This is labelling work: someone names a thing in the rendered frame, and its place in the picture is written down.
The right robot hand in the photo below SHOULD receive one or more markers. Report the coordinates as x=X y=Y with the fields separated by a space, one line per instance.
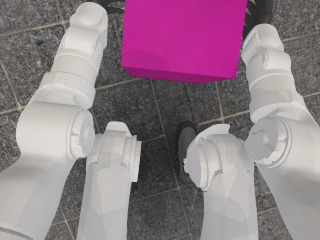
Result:
x=261 y=13

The left robot upper arm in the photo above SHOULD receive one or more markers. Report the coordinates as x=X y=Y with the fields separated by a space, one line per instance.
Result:
x=51 y=137

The robot right thigh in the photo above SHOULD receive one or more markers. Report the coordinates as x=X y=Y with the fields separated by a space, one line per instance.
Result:
x=219 y=169

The left robot forearm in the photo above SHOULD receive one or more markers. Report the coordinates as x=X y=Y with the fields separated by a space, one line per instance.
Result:
x=76 y=65

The carton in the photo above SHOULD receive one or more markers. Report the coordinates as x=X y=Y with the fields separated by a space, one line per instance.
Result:
x=193 y=41

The left robot hand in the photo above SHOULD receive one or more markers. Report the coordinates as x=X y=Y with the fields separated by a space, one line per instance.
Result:
x=105 y=3

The right robot forearm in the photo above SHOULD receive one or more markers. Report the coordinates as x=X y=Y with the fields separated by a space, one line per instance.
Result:
x=270 y=79

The right robot upper arm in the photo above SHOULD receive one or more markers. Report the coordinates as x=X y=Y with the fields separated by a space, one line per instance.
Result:
x=287 y=154

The robot right foot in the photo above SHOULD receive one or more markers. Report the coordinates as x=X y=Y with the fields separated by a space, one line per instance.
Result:
x=185 y=134

